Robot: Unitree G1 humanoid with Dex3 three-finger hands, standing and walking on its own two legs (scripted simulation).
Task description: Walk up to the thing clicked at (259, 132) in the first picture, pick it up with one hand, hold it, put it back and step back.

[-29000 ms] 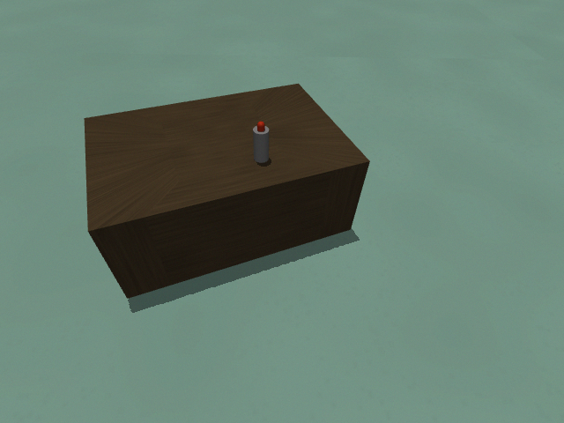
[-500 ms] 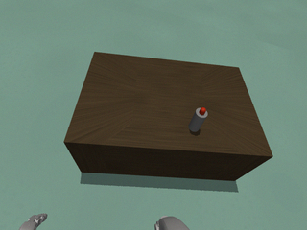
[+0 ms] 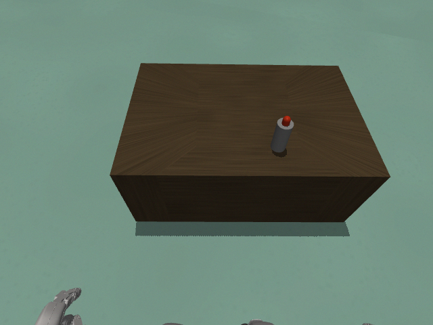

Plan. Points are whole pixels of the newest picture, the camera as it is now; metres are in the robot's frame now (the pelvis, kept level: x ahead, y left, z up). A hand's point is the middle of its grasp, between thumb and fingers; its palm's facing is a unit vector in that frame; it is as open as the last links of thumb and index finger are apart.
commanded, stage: step back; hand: right
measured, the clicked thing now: (282, 132) +0.78 -0.23 -0.26
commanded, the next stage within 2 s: none
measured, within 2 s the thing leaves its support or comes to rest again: neither
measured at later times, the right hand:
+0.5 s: hand out of the picture -0.03 -0.30 -0.14, palm faces +0.03 +0.90 -0.43, open 7.3 cm
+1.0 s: hand out of the picture -0.23 -0.31 -0.12, palm faces -0.07 +0.89 -0.46, open 7.3 cm
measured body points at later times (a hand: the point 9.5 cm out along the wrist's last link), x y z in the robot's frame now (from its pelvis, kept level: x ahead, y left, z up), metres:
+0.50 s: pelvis -0.16 -0.02 -0.01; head -0.10 -0.02 +0.43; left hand -0.06 +0.29 -0.13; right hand -0.04 -0.35 -0.11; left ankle -0.05 +0.12 -0.73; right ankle -0.18 -0.15 -0.73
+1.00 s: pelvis -0.31 -0.04 +0.00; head -0.27 +0.00 +0.45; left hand -0.20 +0.27 -0.13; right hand -0.23 -0.35 -0.09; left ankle -0.27 +0.08 -0.73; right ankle -0.35 -0.19 -0.63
